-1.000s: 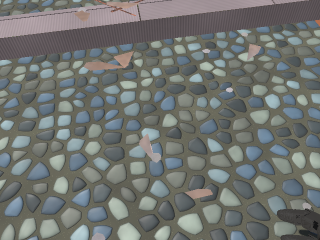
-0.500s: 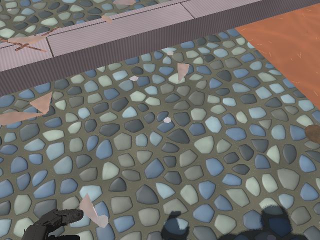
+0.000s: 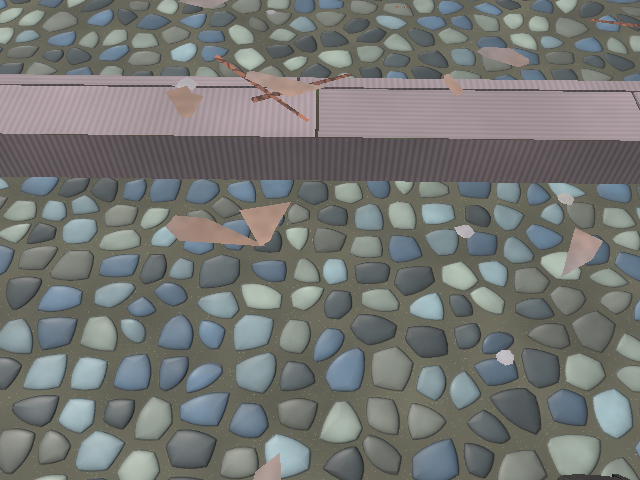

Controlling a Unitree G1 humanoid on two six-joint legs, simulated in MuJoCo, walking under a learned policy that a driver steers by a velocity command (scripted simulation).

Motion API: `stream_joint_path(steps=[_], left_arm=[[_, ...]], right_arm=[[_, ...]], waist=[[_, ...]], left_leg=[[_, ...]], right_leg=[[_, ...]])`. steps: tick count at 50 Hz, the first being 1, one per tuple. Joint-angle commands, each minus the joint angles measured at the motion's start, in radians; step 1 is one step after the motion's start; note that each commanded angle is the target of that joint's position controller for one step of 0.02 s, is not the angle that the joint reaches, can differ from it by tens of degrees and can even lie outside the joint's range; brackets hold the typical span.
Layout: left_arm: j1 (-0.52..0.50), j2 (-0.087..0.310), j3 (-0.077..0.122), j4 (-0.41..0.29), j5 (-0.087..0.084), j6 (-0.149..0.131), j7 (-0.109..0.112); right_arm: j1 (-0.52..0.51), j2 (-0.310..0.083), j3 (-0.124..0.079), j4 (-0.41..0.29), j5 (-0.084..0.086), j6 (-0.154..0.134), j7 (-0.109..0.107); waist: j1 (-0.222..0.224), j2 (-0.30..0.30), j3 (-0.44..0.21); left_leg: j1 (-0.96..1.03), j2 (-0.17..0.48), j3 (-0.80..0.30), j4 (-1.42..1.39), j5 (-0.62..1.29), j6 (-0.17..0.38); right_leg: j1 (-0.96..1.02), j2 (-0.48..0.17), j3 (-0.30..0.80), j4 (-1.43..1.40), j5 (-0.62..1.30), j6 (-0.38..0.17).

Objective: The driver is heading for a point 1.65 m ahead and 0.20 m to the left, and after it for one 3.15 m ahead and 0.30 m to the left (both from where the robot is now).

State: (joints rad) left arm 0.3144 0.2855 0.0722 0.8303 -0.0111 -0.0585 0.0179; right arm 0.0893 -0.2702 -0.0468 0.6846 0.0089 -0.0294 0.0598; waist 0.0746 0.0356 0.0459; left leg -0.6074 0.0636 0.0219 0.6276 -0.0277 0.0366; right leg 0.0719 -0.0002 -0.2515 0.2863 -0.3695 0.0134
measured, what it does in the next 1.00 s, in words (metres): walks ahead, turning left: left foot, then right foot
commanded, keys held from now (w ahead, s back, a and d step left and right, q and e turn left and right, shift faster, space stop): q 0.46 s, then no key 0.54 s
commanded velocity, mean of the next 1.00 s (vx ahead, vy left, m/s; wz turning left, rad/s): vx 0.07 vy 0.00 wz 0.39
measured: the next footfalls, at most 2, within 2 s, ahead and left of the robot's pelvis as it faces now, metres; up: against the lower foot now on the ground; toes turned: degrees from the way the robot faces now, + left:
left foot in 0.04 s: +0.20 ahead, +0.10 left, +0.00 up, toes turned +4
right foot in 0.52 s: +0.26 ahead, -0.11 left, +0.00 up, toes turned +23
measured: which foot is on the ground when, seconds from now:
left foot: up 0.00-0.02, down 0.04-0.52, up 0.54-0.82, down 0.84-1.00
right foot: down 0.00-0.06, up 0.08-0.50, down 0.52-1.00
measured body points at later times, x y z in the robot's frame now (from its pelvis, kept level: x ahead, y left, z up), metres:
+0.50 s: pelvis +0.14 +0.00 +0.00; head +0.17 +0.01 +0.45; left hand +0.22 +0.30 -0.10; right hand +0.38 -0.24 -0.08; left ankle +0.16 +0.10 -0.73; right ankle +0.23 -0.13 -0.72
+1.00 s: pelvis +0.15 +0.00 +0.01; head +0.16 +0.01 +0.46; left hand +0.16 +0.28 -0.12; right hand +0.38 -0.18 -0.10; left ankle +0.09 +0.11 -0.73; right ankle +0.23 -0.13 -0.73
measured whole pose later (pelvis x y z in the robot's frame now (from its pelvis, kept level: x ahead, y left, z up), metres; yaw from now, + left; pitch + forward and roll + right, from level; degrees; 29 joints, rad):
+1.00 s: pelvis +0.15 +0.00 +0.01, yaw +22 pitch -1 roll +0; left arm 0.19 0.25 0.03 0.80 0.02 -0.01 0.01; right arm 0.20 -0.23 -0.03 0.73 -0.02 0.03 -0.01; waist 0.02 -0.02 0.03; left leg -0.19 -0.02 -0.06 0.51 -0.30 0.00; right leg -0.25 -0.03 0.03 0.50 -0.23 0.04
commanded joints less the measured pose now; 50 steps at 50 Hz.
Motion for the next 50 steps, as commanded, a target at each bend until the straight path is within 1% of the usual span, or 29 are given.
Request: stream_joint_path(steps=[1, 2, 3, 4, 5, 6, 7, 9, 11, 14, 17, 20, 23, 25, 26, 27, 28, 29, 31, 32, 37, 39, 41, 42, 43, 44, 45, 46, 50], left_arm=[[-0.07, 0.208, 0.052, -0.074, -0.022, 0.016, 0.021], [-0.071, 0.185, 0.042, -0.079, -0.022, 0.014, 0.021], [-0.007, 0.078, 0.009, -0.106, 0.035, 0.006, 0.013], [0.11, 0.058, -0.013, -0.127, 0.039, -0.011, -0.004], [0.013, 0.161, 0.01, -0.116, 0.011, -0.018, -0.013], [-0.074, 0.16, 0.01, -0.149, -0.01, -0.016, -0.01], [-0.093, 0.142, 0.008, -0.14, 0.003, -0.008, 0.005], [-0.081, 0.155, 0.017, -0.14, 0.018, 0.021, 0.019], [-0.052, 0.127, 0.011, -0.132, 0.024, 0.034, 0.023], [-0.085, 0.106, 0.003, -0.139, 0.028, 0.041, 0.031], [-0.143, 0.102, 0.001, -0.154, 0.021, 0.05, 0.028], [-0.187, 0.102, 0.001, -0.17, 0.016, 0.043, 0.02], [-0.191, 0.111, 0.006, -0.177, 0.011, 0.024, 0.008], [-0.125, 0.109, 0.011, -0.157, 0.01, 0.012, -0.003], [-0.11, 0.14, 0.02, -0.156, 0.022, 0.009, -0.004], [-0.143, 0.207, 0.03, -0.18, 0.041, 0.016, 0.001], [-0.14, 0.223, 0.036, -0.166, 0.071, 0.024, -0.003], [-0.154, 0.178, 0.027, -0.184, 0.058, 0.021, -0.004], [-0.195, 0.127, 0.013, -0.189, 0.026, 0.024, 0.0], [-0.204, 0.117, 0.008, -0.185, 0.014, 0.028, 0.001], [-0.185, 0.107, 0.004, -0.161, 0.019, 0.052, 0.004], [-0.149, 0.133, 0.01, -0.146, 0.013, 0.06, 0.002], [-0.147, 0.123, 0.003, -0.135, -0.001, 0.06, -0.001], [-0.108, 0.113, -0.002, -0.12, -0.001, 0.051, -0.004], [-0.098, 0.093, -0.011, -0.122, 0.022, 0.036, -0.011], [-0.077, 0.042, -0.023, -0.124, 0.032, 0.023, -0.016], [-0.138, 0.072, -0.022, -0.116, 0.045, 0.022, -0.014], [-0.168, 0.082, -0.017, -0.112, 0.041, 0.023, -0.014], [-0.154, 0.077, -0.015, -0.083, 0.028, 0.037, -0.001]], right_arm=[[0.142, -0.145, -0.061, -0.051, -0.002, -0.009, 0.006], [0.262, -0.197, -0.088, -0.024, -0.005, -0.006, -0.011], [0.29, -0.292, -0.103, -0.021, -0.005, 0.004, -0.04], [0.228, -0.345, -0.1, -0.086, -0.027, -0.004, -0.036], [0.228, -0.268, -0.087, -0.106, -0.018, -0.001, -0.026], [0.172, -0.225, -0.075, -0.104, -0.007, -0.005, -0.025], [0.125, -0.193, -0.068, -0.1, 0.008, -0.003, -0.03], [0.072, -0.171, -0.06, -0.113, -0.005, 0.008, -0.043], [0.054, -0.182, -0.065, -0.117, -0.018, 0.01, -0.05], [0.066, -0.202, -0.073, -0.111, -0.009, 0.021, -0.07], [0.052, -0.202, -0.073, -0.12, -0.001, 0.045, -0.088], [0.052, -0.2, -0.073, -0.125, -0.004, 0.058, -0.093], [0.065, -0.193, -0.073, -0.126, -0.002, 0.066, -0.088], [0.044, -0.17, -0.063, -0.131, 0.008, 0.072, -0.089], [0.079, -0.138, -0.052, -0.126, 0.008, 0.074, -0.091], [0.155, -0.08, -0.035, -0.12, -0.011, 0.073, -0.089], [0.119, -0.142, -0.054, -0.15, -0.004, 0.06, -0.089], [0.127, -0.215, -0.075, -0.125, -0.012, 0.054, -0.091], [0.137, -0.192, -0.079, -0.079, -0.002, 0.073, -0.097], [0.134, -0.166, -0.071, -0.078, -0.005, 0.081, -0.099], [0.062, -0.055, -0.025, -0.093, -0.001, 0.079, -0.086], [0.062, -0.077, -0.031, -0.084, 0.006, 0.076, -0.08], [0.111, -0.08, -0.033, -0.05, 0.001, 0.073, -0.076], [0.11, -0.104, -0.034, -0.051, -0.009, 0.071, -0.077], [0.122, -0.157, -0.041, -0.059, -0.02, 0.072, -0.085], [0.093, -0.171, -0.044, -0.036, -0.03, 0.071, -0.082], [0.059, -0.098, -0.028, -0.053, -0.03, 0.064, -0.072], [0.063, -0.071, -0.019, -0.042, -0.039, 0.057, -0.069], [0.094, -0.083, -0.016, -0.01, -0.028, 0.032, -0.074]], waist=[[-0.137, -0.118, -0.103], [-0.204, -0.074, -0.168], [-0.149, 0.162, -0.256], [-0.074, 0.241, -0.466], [-0.165, 0.039, -0.513], [-0.147, 0.018, -0.367], [-0.11, -0.056, -0.246], [-0.057, 0.004, -0.173], [-0.036, 0.029, -0.178], [-0.046, 0.035, -0.207], [-0.064, 0.063, -0.199], [-0.083, 0.102, -0.165], [-0.092, 0.129, -0.165], [-0.052, 0.13, -0.176], [-0.058, 0.085, -0.177], [-0.122, -0.158, -0.188], [-0.111, -0.356, -0.126], [-0.09, -0.251, -0.125], [-0.1, -0.148, -0.111], [-0.097, -0.15, -0.101], [-0.061, -0.242, -0.131], [-0.041, -0.259, -0.135], [-0.074, -0.23, -0.116], [-0.065, -0.195, -0.118], [-0.05, -0.087, -0.15], [0.003, 0.117, -0.153], [-0.04, 0.084, -0.126], [-0.051, 0.062, -0.1], [-0.054, 0.052, -0.034]], left_leg=[[0.236, -0.105, 0.074, -0.055, -0.058, 0.059], [0.437, -0.119, 0.045, -0.147, 0.094, 0.095], [0.723, 0.093, -0.233, -0.078, 0.565, 0.167], [0.969, 0.344, -0.728, -0.118, 0.653, 0.429], [0.921, 0.296, -0.645, -0.185, 0.527, 0.387], [0.798, 0.242, -0.514, -0.208, 0.419, 0.335], [0.648, 0.185, -0.434, -0.233, 0.337, 0.281], [0.424, 0.133, -0.372, -0.284, 0.291, 0.252], [0.339, 0.107, -0.334, -0.293, 0.351, 0.253], [0.335, 0.087, -0.33, -0.276, 0.321, 0.239], [0.314, 0.056, -0.367, -0.286, 0.035, 0.2], [0.302, 0.043, -0.424, -0.286, -0.128, 0.182], [0.352, 0.051, -0.492, -0.233, -0.045, 0.174], [0.363, 0.03, -0.487, -0.162, 0.024, 0.136], [0.316, -0.014, -0.452, -0.101, -0.072, 0.088], [0.213, -0.139, -0.3, 0.109, -0.412, 0.023], [0.054, -0.222, -0.183, 0.278, -0.633, -0.028], [0.046, -0.176, -0.216, 0.449, -0.605, -0.06], [0.039, -0.167, -0.21, 0.545, -0.508, -0.099], [0.034, -0.161, -0.209, 0.556, -0.474, -0.115], [0.229, -0.092, -0.074, 0.158, -0.438, -0.139], [0.294, -0.09, -0.049, 0.005, -0.379, -0.13], [0.418, -0.097, -0.029, -0.262, -0.169, -0.092], [0.503, -0.066, -0.079, -0.303, -0.078, -0.061], [0.593, 0.036, -0.178, -0.263, 0.104, -0.024], [0.497, 0.07, -0.207, -0.217, 0.037, 0.042], [0.426, 0.054, -0.209, -0.24, -0.09, 0.058], [0.4, 0.035, -0.198, -0.25, -0.164, 0.039], [0.349, 0.006, -0.178, -0.248, -0.168, 0.003]], right_leg=[[-0.035, -0.236, 0.05, 0.291, 1.053, -0.093], [-0.134, -0.184, 0.032, 0.509, 0.916, -0.043], [-0.424, -0.088, 0.042, 0.837, 0.125, 0.018], [-0.703, 0.08, 0.231, 1.17, -0.385, 0.069], [-0.726, 0.019, 0.372, 1.183, -0.302, 0.05], [-0.767, -0.013, 0.352, 1.122, -0.211, 0.032], [-0.768, -0.051, 0.339, 1.039, -0.142, 0.037], [-0.653, -0.071, 0.343, 0.943, -0.072, 0.042], [-0.597, -0.051, 0.326, 0.871, -0.047, 0.059], [-0.601, -0.031, 0.333, 0.745, 0.012, 0.083], [-0.588, -0.016, 0.35, 0.63, 0.092, 0.09], [-0.556, 0.004, 0.36, 0.514, 0.1, 0.083], [-0.5, 0.025, 0.361, 0.387, 0.059, 0.062], [-0.379, 0.015, 0.333, 0.176, 0.18, 0.031], [-0.285, -0.066, 0.384, 0.091, 0.283, -0.003], [-0.194, -0.284, 0.586, 0.059, 0.481, -0.093], [-0.244, -0.395, 0.789, 0.021, 0.587, -0.268], [-0.25, -0.39, 0.77, 0.031, 0.571, -0.301], [-0.237, -0.276, 0.592, 0.076, 0.542, -0.223], [-0.233, -0.261, 0.562, 0.083, 0.558, -0.216], [-0.212, -0.183, 0.434, 0.094, 0.566, -0.201], [-0.195, -0.201, 0.464, 0.105, 0.545, -0.215], [-0.239, -0.184, 0.457, 0.125, 0.495, -0.183], [-0.293, -0.174, 0.456, 0.122, 0.434, -0.135], [-0.36, -0.134, 0.406, 0.178, 0.337, -0.075], [-0.334, -0.048, 0.303, 0.164, 0.161, -0.013], [-0.284, -0.044, 0.296, 0.174, 0.158, 0.026], [-0.277, -0.04, 0.293, 0.172, 0.184, 0.036], [-0.273, -0.044, 0.299, 0.172, 0.231, 0.025]])
Keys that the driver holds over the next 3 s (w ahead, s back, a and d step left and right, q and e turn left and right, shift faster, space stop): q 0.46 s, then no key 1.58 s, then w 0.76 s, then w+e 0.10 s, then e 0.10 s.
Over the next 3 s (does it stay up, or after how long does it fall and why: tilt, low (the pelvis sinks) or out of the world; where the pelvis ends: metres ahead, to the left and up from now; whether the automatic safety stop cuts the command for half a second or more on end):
stays up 0.51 0.17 0.02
